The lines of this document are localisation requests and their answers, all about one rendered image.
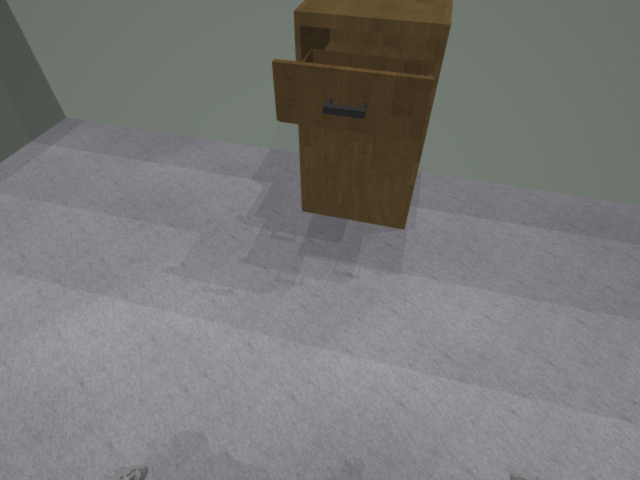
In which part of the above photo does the cabinet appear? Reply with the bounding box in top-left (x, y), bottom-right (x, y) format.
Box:
top-left (294, 0), bottom-right (453, 230)

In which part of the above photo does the drawer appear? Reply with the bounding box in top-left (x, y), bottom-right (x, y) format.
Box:
top-left (272, 49), bottom-right (434, 141)

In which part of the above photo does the handle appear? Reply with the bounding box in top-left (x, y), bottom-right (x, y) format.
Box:
top-left (323, 98), bottom-right (367, 119)

